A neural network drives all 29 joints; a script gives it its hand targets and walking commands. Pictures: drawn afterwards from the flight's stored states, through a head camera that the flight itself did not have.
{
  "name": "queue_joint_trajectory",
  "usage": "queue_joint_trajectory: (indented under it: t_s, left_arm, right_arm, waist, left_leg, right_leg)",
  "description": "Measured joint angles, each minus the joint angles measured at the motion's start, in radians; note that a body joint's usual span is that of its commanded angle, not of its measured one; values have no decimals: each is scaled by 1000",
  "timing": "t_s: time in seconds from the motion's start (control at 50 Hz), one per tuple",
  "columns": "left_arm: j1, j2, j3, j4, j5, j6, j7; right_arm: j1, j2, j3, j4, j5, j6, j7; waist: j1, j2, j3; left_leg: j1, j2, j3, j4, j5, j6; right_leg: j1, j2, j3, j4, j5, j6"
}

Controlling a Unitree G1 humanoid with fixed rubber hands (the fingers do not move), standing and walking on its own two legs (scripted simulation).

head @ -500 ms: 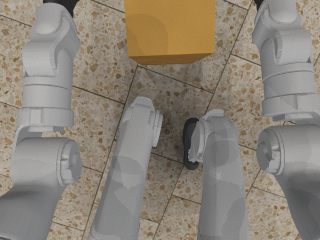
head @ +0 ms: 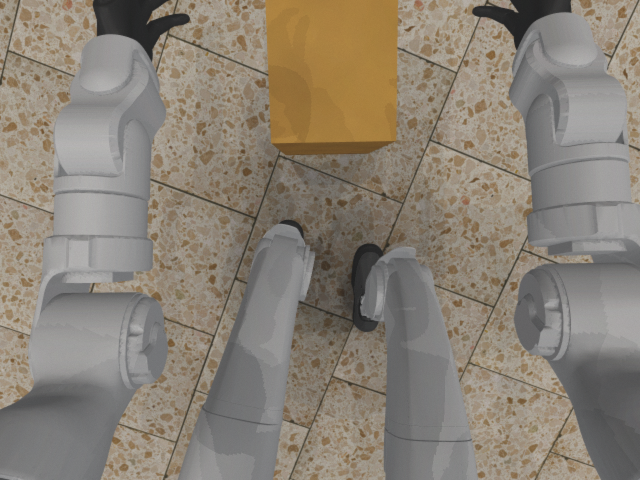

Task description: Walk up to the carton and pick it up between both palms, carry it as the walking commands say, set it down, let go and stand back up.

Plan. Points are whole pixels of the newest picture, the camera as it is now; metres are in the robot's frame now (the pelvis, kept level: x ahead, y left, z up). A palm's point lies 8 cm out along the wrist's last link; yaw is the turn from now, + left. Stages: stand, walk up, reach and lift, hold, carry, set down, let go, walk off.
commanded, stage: set down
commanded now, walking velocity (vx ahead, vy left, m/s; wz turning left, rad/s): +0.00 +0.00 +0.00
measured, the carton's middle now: (328, 87) +0.54 +0.06 -0.46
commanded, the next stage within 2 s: let go in 0.12 s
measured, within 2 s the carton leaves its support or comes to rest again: neither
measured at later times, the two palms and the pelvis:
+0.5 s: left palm (84, 132) +0.39 +0.24 -0.05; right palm (580, 146) +0.44 -0.14 -0.05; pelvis +0.04 +0.00 +0.08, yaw +0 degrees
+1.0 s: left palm out of the picture +0.26 +0.22 +0.09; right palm out of the picture +0.29 -0.21 +0.07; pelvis +0.09 +0.00 +0.15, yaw +0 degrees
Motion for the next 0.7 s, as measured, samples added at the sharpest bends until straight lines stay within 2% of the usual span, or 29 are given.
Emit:
queue_joint_trajectory:
  t_s: [0.16,0.26,0.34,0.46,0.54,0.64,0.7]
  left_arm:
    - [42,-24,31,85,52,-99,-26]
    - [90,-19,19,94,79,-156,-57]
    - [187,-3,-27,46,111,-158,-87]
    - [454,8,-93,-99,119,-138,-131]
    - [627,6,-114,-164,114,-142,-157]
    - [830,-9,-125,-174,126,-181,-186]
    - [970,-22,-135,-159,132,-217,-207]
  right_arm:
    - [31,29,-13,86,-45,-89,15]
    - [88,63,-25,64,-68,-132,-10]
    - [206,111,-22,-33,-88,-125,-48]
    - [508,175,5,-239,-95,-100,-87]
    - [696,203,7,-325,-119,-111,-77]
    - [894,205,7,-322,-142,-158,-37]
    - [1006,202,14,-267,-144,-198,-2]
  waist:
    - [-3,-1,-2]
    - [-16,2,-1]
    - [-27,-4,0]
    - [-31,4,-1]
    - [-28,23,-7]
    - [-29,33,-139]
    - [-34,26,-293]
  left_leg:
    - [138,10,4,-163,38,4]
    - [177,13,-5,-218,52,4]
    - [220,13,-5,-238,50,6]
    - [349,11,2,-276,33,13]
    - [462,13,4,-324,34,22]
    - [534,12,1,-398,52,29]
    - [565,9,0,-463,68,32]
  right_leg:
    - [133,1,20,-162,42,-2]
    - [176,1,17,-223,60,-3]
    - [220,1,20,-246,58,-3]
    - [351,-3,31,-285,42,-3]
    - [466,-5,37,-341,47,2]
    - [542,-11,39,-420,66,6]
    - [573,-19,43,-484,82,6]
